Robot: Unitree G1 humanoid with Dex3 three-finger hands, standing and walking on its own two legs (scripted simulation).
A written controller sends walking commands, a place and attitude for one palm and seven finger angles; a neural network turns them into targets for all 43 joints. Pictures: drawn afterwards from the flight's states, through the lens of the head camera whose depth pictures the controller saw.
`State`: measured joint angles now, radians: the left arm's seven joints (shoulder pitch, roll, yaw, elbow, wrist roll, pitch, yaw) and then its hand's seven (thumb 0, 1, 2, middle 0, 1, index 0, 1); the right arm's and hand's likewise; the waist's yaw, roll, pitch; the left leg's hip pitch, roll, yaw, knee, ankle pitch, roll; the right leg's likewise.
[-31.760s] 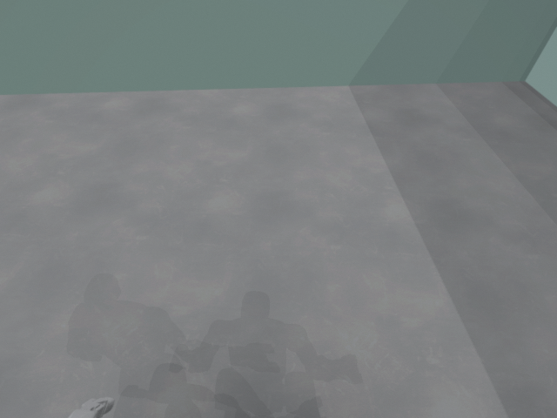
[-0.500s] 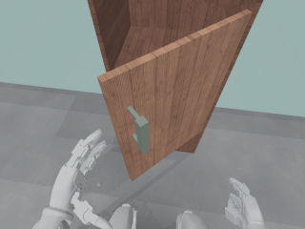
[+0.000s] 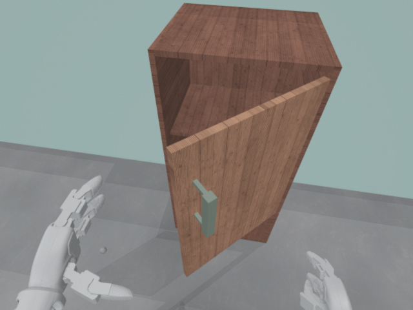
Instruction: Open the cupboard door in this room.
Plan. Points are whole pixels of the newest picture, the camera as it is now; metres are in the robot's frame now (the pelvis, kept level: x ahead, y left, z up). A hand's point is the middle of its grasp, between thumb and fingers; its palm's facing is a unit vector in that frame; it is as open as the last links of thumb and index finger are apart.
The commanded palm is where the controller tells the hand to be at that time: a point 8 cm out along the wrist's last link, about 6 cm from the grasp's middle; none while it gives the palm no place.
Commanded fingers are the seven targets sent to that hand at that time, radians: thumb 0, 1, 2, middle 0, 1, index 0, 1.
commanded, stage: draw the hand back to the body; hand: left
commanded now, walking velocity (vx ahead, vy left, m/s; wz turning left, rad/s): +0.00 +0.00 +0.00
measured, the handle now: (203, 208) +0.32 +0.04 +0.02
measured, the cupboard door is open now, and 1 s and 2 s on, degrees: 45 45 45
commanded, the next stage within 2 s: step back with the hand held close in 0.98 s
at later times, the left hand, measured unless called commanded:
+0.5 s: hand (49, 204) +0.21 +0.24 +0.18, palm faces +0.41 -0.83 -0.39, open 10.3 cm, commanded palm +0.16 +0.28 +0.21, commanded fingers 0.00 0.76 0.84 -0.19 -0.30 -0.19 -0.30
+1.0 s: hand (49, 200) +0.21 +0.22 +0.21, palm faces +0.44 -0.81 -0.39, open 7.4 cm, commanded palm +0.16 +0.27 +0.22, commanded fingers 0.00 0.90 0.90 -0.20 -0.30 -0.20 -0.30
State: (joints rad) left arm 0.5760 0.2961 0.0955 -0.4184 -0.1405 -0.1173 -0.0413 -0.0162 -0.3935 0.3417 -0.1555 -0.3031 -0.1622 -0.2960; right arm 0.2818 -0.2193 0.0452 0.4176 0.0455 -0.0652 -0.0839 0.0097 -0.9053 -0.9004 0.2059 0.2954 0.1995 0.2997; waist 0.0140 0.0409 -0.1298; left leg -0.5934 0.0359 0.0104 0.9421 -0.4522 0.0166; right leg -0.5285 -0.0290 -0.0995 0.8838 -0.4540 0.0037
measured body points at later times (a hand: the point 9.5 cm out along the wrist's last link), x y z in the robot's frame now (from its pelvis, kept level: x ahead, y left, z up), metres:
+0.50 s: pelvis +0.03 -0.01 +0.04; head +0.00 -0.03 +0.49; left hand +0.19 +0.28 +0.21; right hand +0.22 -0.22 -0.03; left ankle +0.02 +0.10 -0.69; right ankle +0.00 -0.12 -0.69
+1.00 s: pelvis +0.02 -0.03 +0.05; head -0.01 -0.06 +0.50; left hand +0.18 +0.26 +0.23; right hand +0.20 -0.26 -0.03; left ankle +0.02 +0.10 -0.69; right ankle +0.00 -0.12 -0.69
